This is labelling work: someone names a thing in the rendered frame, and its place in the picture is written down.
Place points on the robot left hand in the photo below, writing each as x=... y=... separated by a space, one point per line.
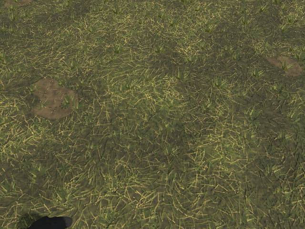
x=51 y=223

